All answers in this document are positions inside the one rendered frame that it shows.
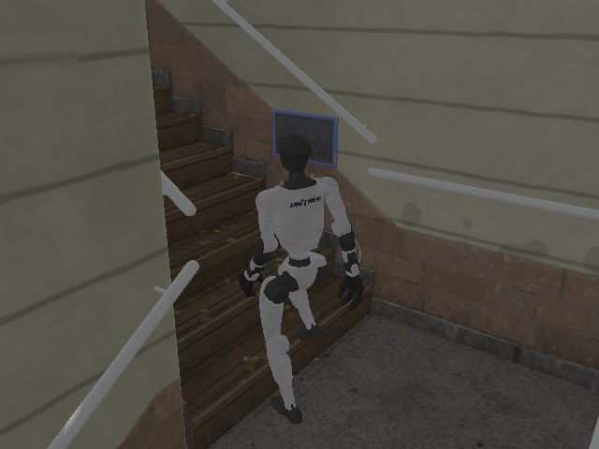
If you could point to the left robot upper arm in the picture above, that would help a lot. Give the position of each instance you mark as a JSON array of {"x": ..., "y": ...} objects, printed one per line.
[{"x": 266, "y": 202}]

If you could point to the humanoid robot torso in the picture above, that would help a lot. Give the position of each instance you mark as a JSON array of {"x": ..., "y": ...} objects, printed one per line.
[{"x": 299, "y": 223}]

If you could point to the right robot hand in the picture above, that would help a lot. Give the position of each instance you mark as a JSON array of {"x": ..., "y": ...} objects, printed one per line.
[{"x": 355, "y": 285}]

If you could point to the right robot upper arm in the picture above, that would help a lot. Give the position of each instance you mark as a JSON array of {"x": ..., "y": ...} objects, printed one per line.
[{"x": 341, "y": 226}]

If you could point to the robot left foot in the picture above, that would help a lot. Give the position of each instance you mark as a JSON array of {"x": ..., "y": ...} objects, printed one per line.
[{"x": 294, "y": 415}]

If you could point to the robot right forearm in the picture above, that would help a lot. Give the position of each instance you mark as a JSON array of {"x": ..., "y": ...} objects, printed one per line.
[{"x": 351, "y": 264}]

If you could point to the robot left forearm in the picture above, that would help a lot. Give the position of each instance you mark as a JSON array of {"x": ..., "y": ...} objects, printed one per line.
[{"x": 258, "y": 262}]

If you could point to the left robot hand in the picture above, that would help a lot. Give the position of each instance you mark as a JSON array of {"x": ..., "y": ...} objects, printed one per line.
[{"x": 247, "y": 286}]

